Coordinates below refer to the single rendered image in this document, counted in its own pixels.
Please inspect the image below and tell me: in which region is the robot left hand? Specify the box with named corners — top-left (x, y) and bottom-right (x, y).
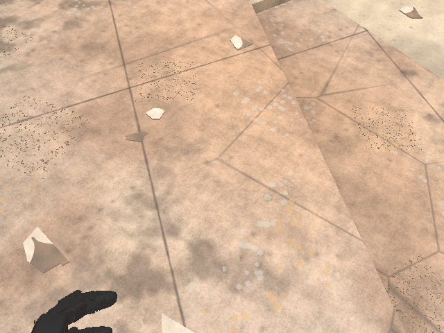
top-left (31, 290), bottom-right (117, 333)

